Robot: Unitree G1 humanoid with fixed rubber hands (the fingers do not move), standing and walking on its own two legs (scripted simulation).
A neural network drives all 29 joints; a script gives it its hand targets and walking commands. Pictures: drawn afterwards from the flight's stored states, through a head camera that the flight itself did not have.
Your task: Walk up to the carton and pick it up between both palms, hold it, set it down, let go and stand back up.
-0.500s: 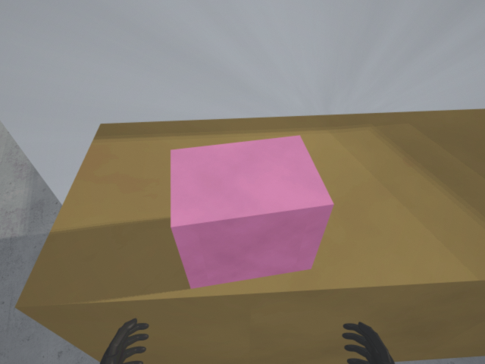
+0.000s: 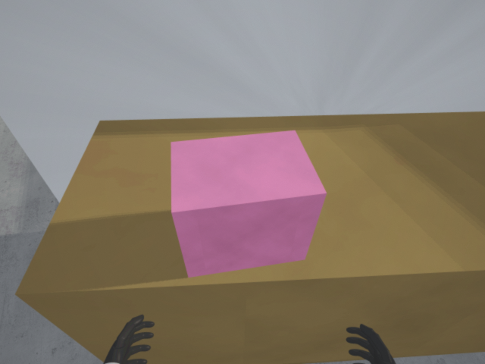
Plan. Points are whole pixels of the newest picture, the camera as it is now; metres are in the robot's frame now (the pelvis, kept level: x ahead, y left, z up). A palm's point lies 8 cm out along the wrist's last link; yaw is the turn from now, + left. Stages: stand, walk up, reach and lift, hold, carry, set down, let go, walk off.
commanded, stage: let go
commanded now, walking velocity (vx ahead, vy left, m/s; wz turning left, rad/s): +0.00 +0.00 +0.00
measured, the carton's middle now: (241, 204) +0.42 +0.02 +0.03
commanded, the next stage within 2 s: stand in 0.34 s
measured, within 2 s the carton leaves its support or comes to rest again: neither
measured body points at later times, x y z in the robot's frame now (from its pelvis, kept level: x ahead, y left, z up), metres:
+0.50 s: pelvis +0.01 +0.00 -0.01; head +0.03 +0.00 +0.44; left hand +0.14 +0.25 -0.12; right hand +0.13 -0.26 -0.13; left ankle +0.01 +0.14 -0.74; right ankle +0.01 -0.12 -0.74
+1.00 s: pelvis -0.01 +0.02 +0.00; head -0.02 +0.03 +0.45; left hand +0.05 +0.27 -0.15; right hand +0.02 -0.22 -0.15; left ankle +0.00 +0.14 -0.74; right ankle +0.01 -0.13 -0.74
